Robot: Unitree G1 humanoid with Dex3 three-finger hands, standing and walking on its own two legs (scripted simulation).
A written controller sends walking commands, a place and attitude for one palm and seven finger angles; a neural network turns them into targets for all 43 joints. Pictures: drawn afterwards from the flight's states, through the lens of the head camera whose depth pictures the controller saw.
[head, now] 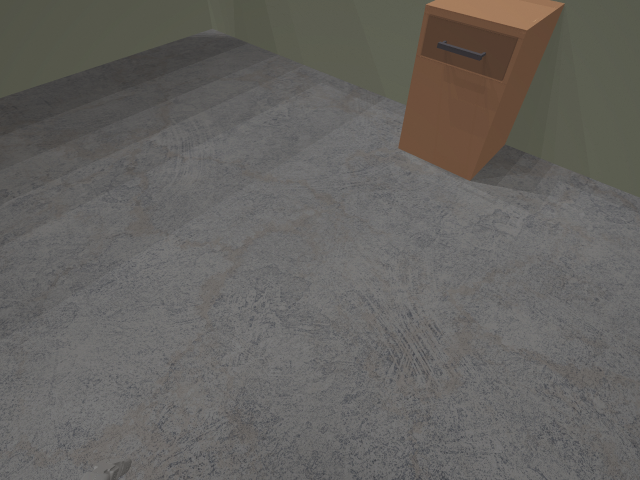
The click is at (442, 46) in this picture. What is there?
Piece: drawer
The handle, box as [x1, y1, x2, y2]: [437, 41, 485, 60]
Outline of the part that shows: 437,47 479,60 485,54 485,52 481,54 447,44 446,41 438,42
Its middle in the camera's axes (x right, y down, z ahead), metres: +0.59 -0.80 +1.63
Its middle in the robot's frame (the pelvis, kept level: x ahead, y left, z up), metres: +1.76 -0.52 -0.16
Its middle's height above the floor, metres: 0.60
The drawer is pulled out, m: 0.00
